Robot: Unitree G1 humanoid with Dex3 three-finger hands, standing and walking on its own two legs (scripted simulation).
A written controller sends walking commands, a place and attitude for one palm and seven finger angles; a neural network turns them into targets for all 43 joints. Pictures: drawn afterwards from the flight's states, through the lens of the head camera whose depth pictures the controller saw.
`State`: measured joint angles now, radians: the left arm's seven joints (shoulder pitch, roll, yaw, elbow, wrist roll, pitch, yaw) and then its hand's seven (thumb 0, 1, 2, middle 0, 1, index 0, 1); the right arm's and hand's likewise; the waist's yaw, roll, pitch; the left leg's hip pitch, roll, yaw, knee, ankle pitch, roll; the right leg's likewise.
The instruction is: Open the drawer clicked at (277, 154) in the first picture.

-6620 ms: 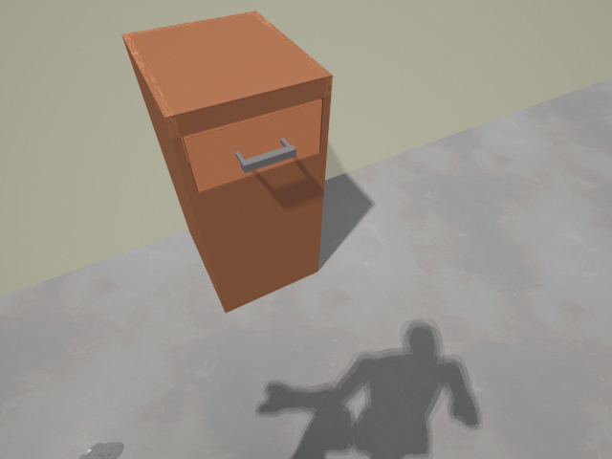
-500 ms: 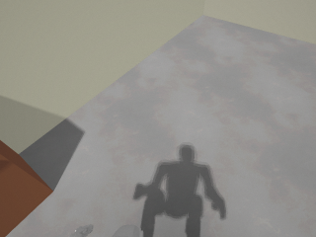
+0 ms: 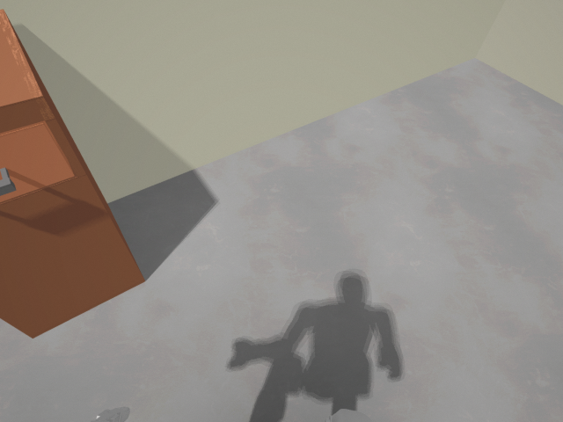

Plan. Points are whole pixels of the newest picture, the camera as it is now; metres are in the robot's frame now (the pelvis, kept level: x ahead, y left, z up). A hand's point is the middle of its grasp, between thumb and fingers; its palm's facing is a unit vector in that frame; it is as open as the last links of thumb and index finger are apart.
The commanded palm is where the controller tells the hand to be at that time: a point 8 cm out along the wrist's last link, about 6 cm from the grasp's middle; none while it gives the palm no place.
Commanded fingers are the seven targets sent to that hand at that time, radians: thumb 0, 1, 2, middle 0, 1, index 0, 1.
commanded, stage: turn to face it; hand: left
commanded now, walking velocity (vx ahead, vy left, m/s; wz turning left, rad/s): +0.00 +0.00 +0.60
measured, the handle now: out of the picture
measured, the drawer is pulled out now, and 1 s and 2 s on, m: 0.00 0.00 0.00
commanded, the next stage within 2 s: take the last steps up to it in 1.00 s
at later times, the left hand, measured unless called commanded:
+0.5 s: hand out of the picture -0.01 +0.17 -0.16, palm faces +0.32 -0.91 -0.25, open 7.4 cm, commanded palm none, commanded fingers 0.00 0.90 0.90 -0.20 -0.30 -0.20 -0.30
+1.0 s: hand out of the picture -0.07 +0.21 -0.16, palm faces +0.52 -0.82 -0.25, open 7.4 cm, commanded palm none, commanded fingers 0.00 0.90 0.90 -0.20 -0.30 -0.20 -0.30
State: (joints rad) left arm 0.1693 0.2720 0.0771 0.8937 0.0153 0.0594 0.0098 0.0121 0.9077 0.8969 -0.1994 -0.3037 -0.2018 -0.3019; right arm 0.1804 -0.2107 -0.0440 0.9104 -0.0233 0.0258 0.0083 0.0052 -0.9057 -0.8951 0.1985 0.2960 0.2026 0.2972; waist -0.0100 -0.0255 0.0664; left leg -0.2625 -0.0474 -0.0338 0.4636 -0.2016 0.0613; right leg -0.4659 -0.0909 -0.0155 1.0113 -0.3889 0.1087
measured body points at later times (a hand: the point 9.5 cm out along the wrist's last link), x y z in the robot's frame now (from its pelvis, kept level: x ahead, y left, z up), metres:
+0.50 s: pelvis -0.02 -0.04 +0.00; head +0.01 -0.04 +0.44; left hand -0.02 +0.22 -0.14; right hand +0.12 -0.28 -0.15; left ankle -0.06 +0.10 -0.69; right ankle +0.01 -0.16 -0.74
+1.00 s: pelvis -0.05 -0.01 +0.00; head -0.03 +0.00 +0.45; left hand -0.10 +0.25 -0.14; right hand +0.14 -0.18 -0.15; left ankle -0.07 +0.09 -0.74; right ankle +0.02 -0.13 -0.71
